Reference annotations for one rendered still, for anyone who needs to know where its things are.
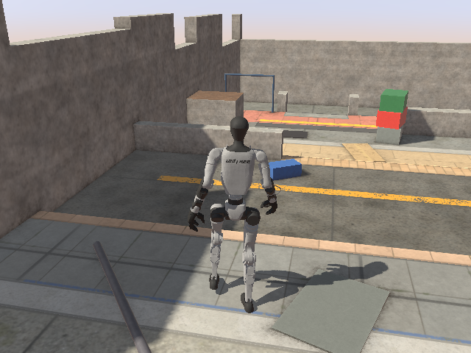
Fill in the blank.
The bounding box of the right robot forearm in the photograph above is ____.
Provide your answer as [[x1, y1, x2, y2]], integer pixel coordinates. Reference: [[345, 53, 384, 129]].
[[265, 177, 277, 203]]

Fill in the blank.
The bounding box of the left robot forearm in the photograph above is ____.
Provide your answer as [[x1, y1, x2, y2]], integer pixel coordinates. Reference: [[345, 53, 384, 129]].
[[191, 177, 208, 213]]

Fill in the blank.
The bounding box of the left robot foot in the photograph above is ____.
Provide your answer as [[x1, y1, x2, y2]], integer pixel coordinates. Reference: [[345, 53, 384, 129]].
[[209, 274, 219, 290]]

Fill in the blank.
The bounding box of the right robot upper arm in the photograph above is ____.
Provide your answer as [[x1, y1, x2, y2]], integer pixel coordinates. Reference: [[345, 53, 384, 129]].
[[253, 149, 272, 189]]

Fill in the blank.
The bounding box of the robot foot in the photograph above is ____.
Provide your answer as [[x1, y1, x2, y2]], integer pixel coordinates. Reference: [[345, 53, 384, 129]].
[[209, 274, 219, 290], [241, 293, 254, 313]]

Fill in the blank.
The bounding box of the left robot hand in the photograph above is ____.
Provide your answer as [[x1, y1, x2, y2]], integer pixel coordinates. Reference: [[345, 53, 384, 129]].
[[188, 210, 205, 232]]

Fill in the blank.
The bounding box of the left robot upper arm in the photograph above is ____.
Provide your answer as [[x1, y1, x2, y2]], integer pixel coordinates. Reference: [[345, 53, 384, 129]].
[[202, 148, 223, 190]]

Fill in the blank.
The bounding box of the right robot hand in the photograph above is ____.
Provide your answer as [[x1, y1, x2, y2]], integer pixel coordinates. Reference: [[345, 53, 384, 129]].
[[261, 200, 277, 215]]

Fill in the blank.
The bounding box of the right robot foot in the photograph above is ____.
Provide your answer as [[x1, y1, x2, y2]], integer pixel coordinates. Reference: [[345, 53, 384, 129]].
[[241, 293, 254, 313]]

